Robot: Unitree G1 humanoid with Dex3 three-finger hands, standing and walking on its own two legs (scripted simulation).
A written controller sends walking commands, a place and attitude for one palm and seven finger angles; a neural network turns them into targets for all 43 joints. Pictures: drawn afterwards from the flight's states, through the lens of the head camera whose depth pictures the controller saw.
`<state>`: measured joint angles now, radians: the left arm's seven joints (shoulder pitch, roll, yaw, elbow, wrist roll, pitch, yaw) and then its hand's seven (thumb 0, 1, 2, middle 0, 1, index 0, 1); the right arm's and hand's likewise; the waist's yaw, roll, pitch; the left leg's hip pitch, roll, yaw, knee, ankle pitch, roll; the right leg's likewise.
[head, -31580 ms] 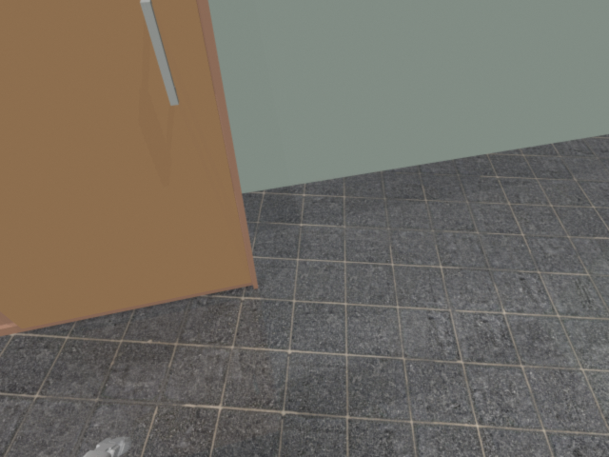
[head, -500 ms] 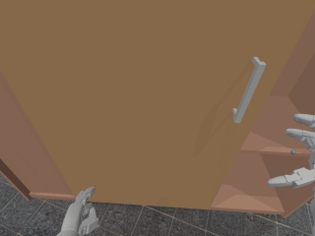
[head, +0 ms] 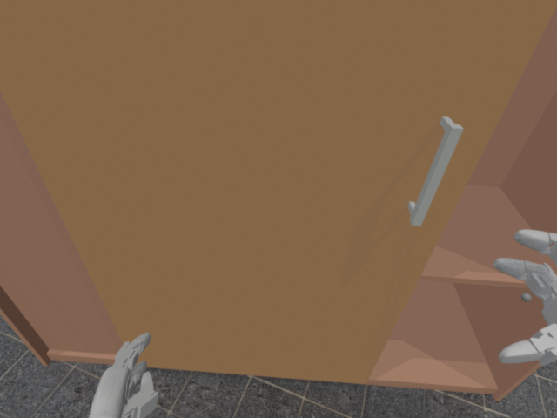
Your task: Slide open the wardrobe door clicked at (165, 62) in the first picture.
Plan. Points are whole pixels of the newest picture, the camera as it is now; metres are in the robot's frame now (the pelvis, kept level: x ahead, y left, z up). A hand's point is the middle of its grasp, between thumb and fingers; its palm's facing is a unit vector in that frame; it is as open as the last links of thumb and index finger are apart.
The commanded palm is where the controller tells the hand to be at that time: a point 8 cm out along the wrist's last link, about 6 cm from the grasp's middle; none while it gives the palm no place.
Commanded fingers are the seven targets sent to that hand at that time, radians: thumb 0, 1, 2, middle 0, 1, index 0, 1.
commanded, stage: draw the hand back to the body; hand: right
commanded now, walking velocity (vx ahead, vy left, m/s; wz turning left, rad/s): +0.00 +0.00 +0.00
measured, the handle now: (430, 174) +0.46 -0.26 +0.17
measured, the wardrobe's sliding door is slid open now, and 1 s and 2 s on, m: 0.47 0.47 0.47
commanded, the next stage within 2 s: step back with the hand held close in 1.14 s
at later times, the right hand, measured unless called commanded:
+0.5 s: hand (529, 293) +0.22 -0.29 +0.16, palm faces +0.48 +0.82 -0.32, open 11.4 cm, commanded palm +0.18 -0.32 +0.17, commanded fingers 0.00 -0.47 -0.69 0.22 0.56 0.22 0.56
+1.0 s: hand (524, 291) +0.22 -0.28 +0.17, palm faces +0.47 +0.81 -0.36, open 7.6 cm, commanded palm +0.18 -0.31 +0.18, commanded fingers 0.00 -0.90 -0.90 0.20 0.30 0.20 0.30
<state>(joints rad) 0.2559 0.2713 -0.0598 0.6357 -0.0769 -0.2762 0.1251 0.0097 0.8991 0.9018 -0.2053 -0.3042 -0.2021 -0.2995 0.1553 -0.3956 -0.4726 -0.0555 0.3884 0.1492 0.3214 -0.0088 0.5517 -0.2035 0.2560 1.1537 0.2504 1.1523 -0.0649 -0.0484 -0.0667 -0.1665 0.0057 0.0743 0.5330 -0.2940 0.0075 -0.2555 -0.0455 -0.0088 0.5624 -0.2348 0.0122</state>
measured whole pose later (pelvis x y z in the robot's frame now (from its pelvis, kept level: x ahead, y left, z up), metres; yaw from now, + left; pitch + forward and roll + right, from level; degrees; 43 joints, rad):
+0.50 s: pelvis +0.02 -0.02 +0.01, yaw +1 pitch -5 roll +0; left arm 0.21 0.22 -0.04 0.70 0.01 -0.18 0.09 0.01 0.90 0.90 -0.21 -0.30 -0.20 -0.30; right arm 0.37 -0.34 -0.33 -0.31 0.08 -0.08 -0.11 0.00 -0.11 -0.53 0.24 0.76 0.23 0.76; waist -0.08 -0.04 0.00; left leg -0.08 0.04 0.05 0.44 -0.27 -0.02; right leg -0.16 -0.01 -0.04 0.46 -0.22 -0.01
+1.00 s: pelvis +0.03 -0.01 +0.01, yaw +1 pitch -5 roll +0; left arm 0.19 0.22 -0.03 0.65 0.02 -0.11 0.08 0.01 0.90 0.90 -0.21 -0.30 -0.20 -0.30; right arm 0.44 -0.34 -0.34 -0.38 0.07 -0.06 -0.11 0.02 -0.85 -0.88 0.21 0.33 0.21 0.33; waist -0.08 -0.04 0.00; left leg -0.04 0.03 0.05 0.39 -0.27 -0.02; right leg -0.12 -0.02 -0.04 0.42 -0.22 -0.01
